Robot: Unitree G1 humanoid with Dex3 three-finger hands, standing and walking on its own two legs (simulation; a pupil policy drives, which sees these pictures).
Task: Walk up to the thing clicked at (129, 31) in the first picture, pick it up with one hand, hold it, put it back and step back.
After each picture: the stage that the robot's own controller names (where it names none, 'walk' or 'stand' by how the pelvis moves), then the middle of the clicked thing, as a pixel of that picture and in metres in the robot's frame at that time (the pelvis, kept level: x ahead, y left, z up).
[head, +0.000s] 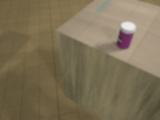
stand; (125, 36) +0.63 -0.18 +0.01
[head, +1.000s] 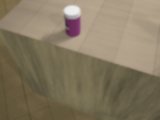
rise first; (72, 21) +0.60 +0.09 +0.04
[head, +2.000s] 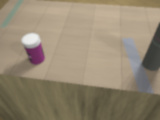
stand; (34, 49) +0.50 +0.22 +0.03
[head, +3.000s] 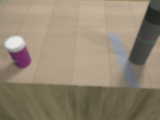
stand; (19, 52) +0.47 +0.27 +0.02
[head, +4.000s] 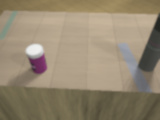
stand; (37, 59) +0.48 +0.22 +0.01
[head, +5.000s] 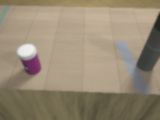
stand; (30, 60) +0.46 +0.23 +0.01
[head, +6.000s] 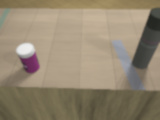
stand; (28, 58) +0.48 +0.25 +0.00
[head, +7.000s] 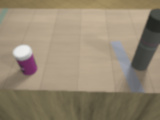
stand; (26, 60) +0.46 +0.26 +0.00
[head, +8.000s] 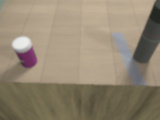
rise first; (25, 53) +0.48 +0.25 +0.01
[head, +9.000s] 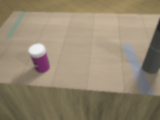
rise first; (39, 58) +0.48 +0.24 +0.01
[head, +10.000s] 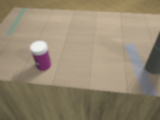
go down; (41, 56) +0.49 +0.22 +0.02
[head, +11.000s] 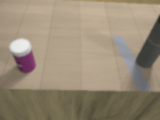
go down; (23, 56) +0.45 +0.22 +0.03
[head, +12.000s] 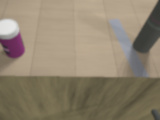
close in; (11, 39) +0.48 +0.22 +0.06
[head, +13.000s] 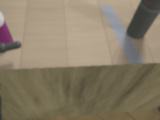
close; out of the picture +0.49 +0.24 +0.08
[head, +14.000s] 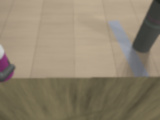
lift; out of the picture +0.39 +0.27 +0.07
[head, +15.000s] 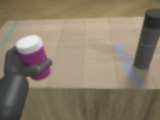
lift; (35, 58) +0.34 +0.16 +0.19
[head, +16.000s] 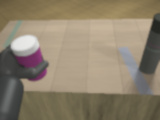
hold; (30, 59) +0.33 +0.17 +0.20
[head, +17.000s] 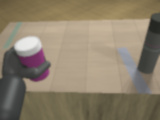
hold; (33, 59) +0.33 +0.17 +0.19
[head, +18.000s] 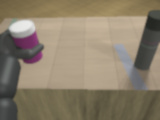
crouch; (27, 42) +0.39 +0.19 +0.20
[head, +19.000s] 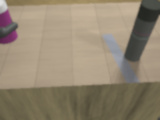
lower; (0, 22) +0.48 +0.24 +0.19
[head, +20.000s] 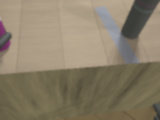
lower; out of the picture +0.49 +0.23 +0.09
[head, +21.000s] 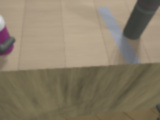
lower; out of the picture +0.48 +0.23 +0.08
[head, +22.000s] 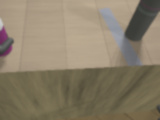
lower; out of the picture +0.48 +0.24 +0.08
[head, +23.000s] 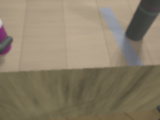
lower; out of the picture +0.48 +0.24 +0.08
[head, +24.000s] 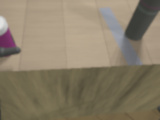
open; (0, 37) +0.47 +0.22 +0.08
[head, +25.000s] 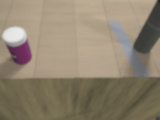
sink last; (18, 46) +0.46 +0.21 +0.06
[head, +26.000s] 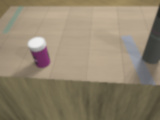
stand; (39, 53) +0.49 +0.23 +0.05
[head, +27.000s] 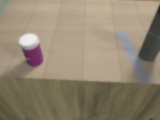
stand; (32, 50) +0.47 +0.22 +0.05
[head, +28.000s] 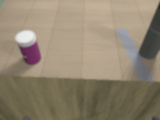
stand; (29, 48) +0.47 +0.23 +0.07
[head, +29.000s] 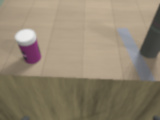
stand; (29, 47) +0.47 +0.22 +0.07
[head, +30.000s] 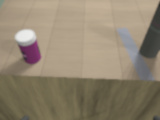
stand; (29, 47) +0.47 +0.23 +0.07
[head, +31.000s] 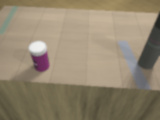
stand; (39, 57) +0.48 +0.21 +0.01
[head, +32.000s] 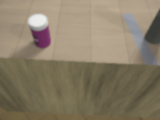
walk; (40, 32) +0.52 +0.17 +0.04
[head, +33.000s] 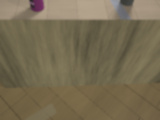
walk; out of the picture +0.74 +0.25 +0.03
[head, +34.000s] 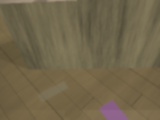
stand; out of the picture +1.08 +0.29 +0.03
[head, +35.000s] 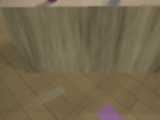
stand; out of the picture +1.09 +0.25 +0.01
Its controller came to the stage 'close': yes
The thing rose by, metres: 0.23
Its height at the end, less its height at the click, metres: +0.00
